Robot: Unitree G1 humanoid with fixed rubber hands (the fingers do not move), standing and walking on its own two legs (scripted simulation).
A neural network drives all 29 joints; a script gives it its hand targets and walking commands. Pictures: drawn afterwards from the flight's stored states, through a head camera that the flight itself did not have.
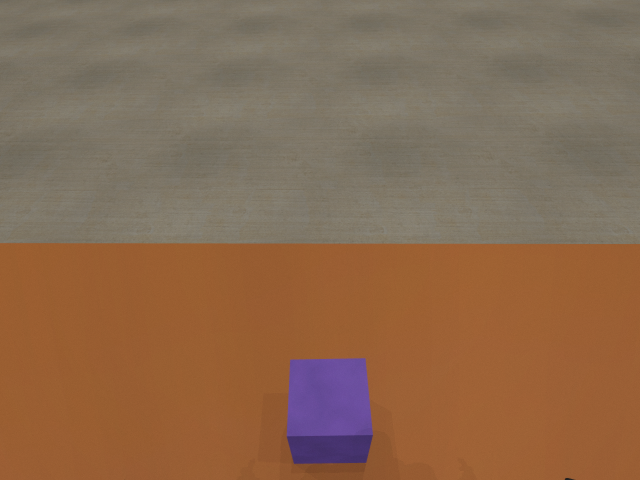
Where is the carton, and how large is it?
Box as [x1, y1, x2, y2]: [287, 358, 372, 463]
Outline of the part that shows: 365,358 290,360 287,438 294,463 366,461 372,436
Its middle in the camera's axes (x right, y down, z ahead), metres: +0.03 +0.48 +1.10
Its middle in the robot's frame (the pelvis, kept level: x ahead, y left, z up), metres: +0.45 +0.02 -0.66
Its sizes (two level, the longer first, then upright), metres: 0.210 0.200 0.250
